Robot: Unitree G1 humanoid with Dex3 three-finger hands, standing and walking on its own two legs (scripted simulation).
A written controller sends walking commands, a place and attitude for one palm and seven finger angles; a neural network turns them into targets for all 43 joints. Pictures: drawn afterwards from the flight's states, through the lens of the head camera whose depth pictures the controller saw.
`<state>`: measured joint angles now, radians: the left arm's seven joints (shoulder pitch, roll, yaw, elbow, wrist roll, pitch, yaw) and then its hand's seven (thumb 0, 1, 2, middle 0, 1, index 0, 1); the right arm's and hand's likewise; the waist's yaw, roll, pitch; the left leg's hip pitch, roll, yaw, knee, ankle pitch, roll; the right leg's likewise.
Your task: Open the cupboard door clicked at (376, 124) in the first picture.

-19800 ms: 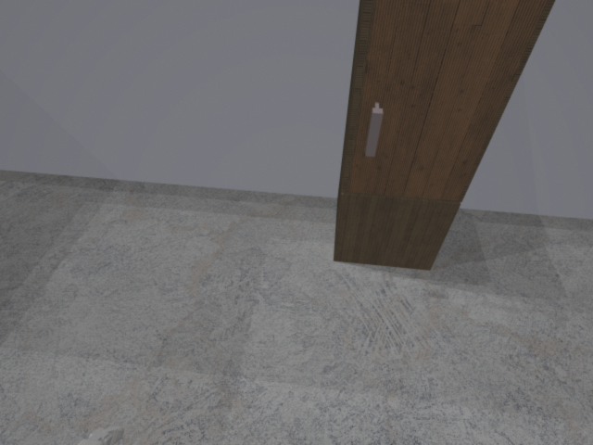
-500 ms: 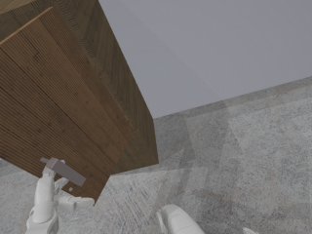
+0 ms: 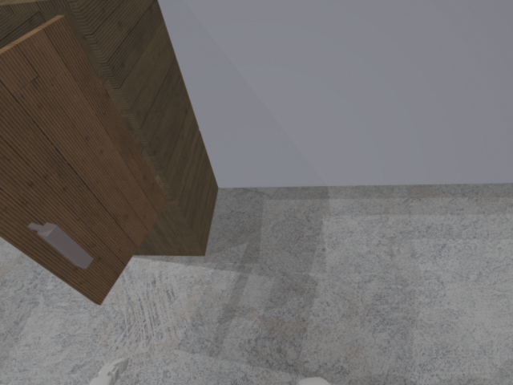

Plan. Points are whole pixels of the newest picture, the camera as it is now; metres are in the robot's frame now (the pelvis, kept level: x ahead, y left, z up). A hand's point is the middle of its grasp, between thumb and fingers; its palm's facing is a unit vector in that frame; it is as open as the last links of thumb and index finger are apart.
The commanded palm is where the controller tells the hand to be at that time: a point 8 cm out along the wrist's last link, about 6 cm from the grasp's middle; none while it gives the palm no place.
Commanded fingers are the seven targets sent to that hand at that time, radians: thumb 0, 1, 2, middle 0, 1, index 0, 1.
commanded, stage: relax the arm and regain balance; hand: left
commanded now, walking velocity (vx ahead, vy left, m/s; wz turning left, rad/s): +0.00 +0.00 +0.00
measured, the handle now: (60, 244) +0.41 +0.43 -0.05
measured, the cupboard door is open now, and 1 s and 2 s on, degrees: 75 75 75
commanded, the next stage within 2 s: stand and wait in 1.58 s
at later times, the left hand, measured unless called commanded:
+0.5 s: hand out of the picture +0.12 +0.11 -0.09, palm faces +0.05 -0.92 -0.38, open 16.7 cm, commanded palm none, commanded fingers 0.00 -0.50 0.30 -0.15 -0.30 -0.15 -0.30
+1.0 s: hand out of the picture +0.06 +0.09 -0.15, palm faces -0.14 -0.97 -0.21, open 16.3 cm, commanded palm none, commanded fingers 0.00 -0.50 0.30 -0.15 -0.30 -0.15 -0.30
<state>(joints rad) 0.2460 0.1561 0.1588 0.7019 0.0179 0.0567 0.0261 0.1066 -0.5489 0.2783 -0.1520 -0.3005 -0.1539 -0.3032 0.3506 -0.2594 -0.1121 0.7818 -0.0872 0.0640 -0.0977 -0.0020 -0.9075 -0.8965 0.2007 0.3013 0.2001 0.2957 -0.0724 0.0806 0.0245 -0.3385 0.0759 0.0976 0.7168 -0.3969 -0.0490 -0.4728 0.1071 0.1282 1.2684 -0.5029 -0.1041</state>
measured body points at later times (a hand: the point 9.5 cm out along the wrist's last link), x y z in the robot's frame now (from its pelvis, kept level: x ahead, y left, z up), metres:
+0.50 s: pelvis +0.00 -0.10 +0.04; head -0.01 -0.15 +0.48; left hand +0.12 +0.16 -0.06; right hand +0.03 -0.33 -0.13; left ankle +0.03 +0.03 -0.66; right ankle -0.07 -0.12 -0.71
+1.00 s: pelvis +0.06 -0.08 +0.02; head +0.06 -0.08 +0.47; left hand +0.07 +0.15 -0.13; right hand +0.00 -0.30 -0.13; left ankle +0.10 +0.00 -0.71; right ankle -0.04 -0.13 -0.69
